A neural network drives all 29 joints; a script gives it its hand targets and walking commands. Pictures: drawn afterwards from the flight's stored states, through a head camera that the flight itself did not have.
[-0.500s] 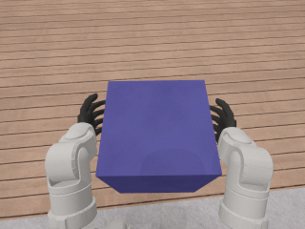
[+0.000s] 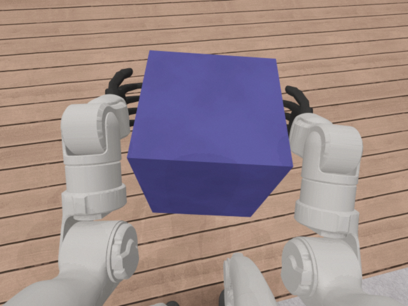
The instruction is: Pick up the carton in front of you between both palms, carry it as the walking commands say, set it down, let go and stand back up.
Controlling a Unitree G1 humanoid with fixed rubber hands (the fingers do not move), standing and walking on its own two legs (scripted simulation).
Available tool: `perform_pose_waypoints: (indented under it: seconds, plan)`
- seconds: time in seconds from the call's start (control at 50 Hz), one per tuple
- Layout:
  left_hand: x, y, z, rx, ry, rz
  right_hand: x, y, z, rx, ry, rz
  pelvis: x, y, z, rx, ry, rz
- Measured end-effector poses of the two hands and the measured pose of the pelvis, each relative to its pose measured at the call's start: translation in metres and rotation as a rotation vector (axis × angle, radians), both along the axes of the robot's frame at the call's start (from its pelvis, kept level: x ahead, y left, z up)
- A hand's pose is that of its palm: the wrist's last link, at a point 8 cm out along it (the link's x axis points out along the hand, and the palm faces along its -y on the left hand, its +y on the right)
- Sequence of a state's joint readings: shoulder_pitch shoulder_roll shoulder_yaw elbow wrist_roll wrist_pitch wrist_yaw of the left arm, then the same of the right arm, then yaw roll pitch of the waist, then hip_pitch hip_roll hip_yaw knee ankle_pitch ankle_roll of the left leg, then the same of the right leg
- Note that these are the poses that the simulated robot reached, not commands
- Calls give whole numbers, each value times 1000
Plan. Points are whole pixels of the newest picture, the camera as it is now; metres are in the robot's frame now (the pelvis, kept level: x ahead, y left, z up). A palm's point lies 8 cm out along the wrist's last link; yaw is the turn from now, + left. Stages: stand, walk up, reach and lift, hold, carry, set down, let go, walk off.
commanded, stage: carry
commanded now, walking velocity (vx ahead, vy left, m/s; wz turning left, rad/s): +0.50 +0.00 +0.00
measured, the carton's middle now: (206, 144) +0.40 -0.01 +0.05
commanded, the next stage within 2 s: none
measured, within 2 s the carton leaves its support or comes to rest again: neither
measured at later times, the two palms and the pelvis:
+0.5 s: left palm out of the picture +0.74 +0.18 +0.21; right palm out of the picture +0.77 -0.12 +0.20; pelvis +0.37 -0.01 +0.03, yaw +1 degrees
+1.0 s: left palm out of the picture +1.07 +0.15 +0.25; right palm out of the picture +1.09 -0.15 +0.25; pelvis +0.69 -0.02 +0.08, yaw +1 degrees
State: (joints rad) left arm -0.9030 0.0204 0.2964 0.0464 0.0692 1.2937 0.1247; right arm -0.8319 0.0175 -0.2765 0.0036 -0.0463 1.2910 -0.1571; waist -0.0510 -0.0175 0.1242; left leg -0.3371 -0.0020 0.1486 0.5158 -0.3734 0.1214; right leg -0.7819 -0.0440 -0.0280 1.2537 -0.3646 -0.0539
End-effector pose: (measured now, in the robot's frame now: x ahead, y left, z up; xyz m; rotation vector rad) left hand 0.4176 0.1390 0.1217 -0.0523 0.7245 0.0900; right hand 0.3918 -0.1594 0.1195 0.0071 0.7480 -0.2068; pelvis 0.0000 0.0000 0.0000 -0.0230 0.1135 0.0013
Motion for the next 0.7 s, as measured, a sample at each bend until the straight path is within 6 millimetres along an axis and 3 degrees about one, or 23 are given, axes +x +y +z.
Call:
perform_pose_waypoints:
  seconds: [0.18, 0.3, 0.4, 0.5, 0.56, 0.64, 0.7]
  plan:
    - [129, -4, 20, 4, -139, 72, 151, -5, 17, 49, -141, 35, 148, -22, -10, -8, -13, 33]
    - [187, 14, 27, 23, -69, 146, 237, 13, 29, 61, -70, 106, 222, -31, 17, 15, -9, 19]
    - [245, 33, 59, 17, -114, 188, 305, 33, 60, 71, -115, 140, 286, -27, 33, 36, -8, 22]
    - [326, 42, 86, 16, -135, 154, 373, 41, 83, 44, -137, 127, 365, -10, 33, 49, -15, 14]
    - [380, 36, 87, 20, -106, 80, 407, 34, 86, 2, -108, 84, 412, 5, 30, 64, -41, 7]
    - [436, 16, 87, 45, 2, -9, 437, 15, 79, -6, 3, 25, 459, 16, 52, 36, -41, 8]
    - [475, 4, 94, 46, 27, -42, 463, 4, 84, -1, 29, -7, 492, 20, 67, 17, -34, 1]
